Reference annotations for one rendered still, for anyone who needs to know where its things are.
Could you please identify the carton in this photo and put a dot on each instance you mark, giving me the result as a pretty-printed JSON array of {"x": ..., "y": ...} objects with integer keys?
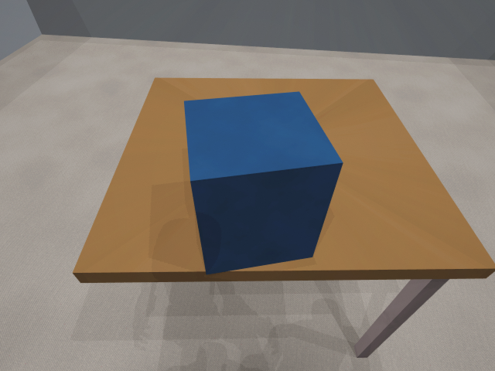
[{"x": 262, "y": 173}]

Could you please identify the table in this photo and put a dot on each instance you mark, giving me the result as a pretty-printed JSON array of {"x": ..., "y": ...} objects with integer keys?
[{"x": 390, "y": 217}]

